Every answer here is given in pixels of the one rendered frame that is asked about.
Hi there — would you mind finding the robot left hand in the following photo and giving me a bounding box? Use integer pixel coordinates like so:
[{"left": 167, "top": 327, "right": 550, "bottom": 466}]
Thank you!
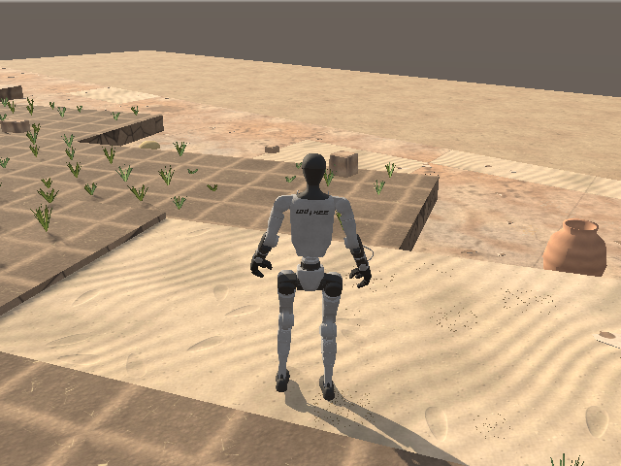
[{"left": 250, "top": 256, "right": 273, "bottom": 278}]

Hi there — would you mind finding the right robot forearm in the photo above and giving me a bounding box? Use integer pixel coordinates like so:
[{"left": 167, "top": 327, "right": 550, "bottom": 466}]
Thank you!
[{"left": 350, "top": 234, "right": 369, "bottom": 271}]

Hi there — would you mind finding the robot right upper arm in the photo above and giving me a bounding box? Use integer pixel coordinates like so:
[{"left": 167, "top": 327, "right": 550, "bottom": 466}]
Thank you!
[{"left": 333, "top": 196, "right": 360, "bottom": 250}]

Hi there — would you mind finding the left robot forearm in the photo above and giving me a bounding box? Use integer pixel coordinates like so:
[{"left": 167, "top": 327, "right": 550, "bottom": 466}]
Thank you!
[{"left": 253, "top": 232, "right": 272, "bottom": 263}]

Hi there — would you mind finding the robot left upper arm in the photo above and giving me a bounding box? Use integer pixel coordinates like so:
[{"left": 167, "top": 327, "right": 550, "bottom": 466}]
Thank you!
[{"left": 263, "top": 194, "right": 293, "bottom": 248}]

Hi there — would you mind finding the robot left shin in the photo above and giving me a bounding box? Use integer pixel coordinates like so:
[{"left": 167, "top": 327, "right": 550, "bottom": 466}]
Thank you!
[{"left": 278, "top": 313, "right": 291, "bottom": 379}]

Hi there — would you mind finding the robot right hand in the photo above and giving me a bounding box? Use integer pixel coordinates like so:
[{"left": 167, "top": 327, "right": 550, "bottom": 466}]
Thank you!
[{"left": 349, "top": 266, "right": 372, "bottom": 288}]

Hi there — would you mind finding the robot torso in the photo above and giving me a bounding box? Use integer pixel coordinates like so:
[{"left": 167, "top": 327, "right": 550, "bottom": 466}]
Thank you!
[{"left": 289, "top": 190, "right": 335, "bottom": 291}]

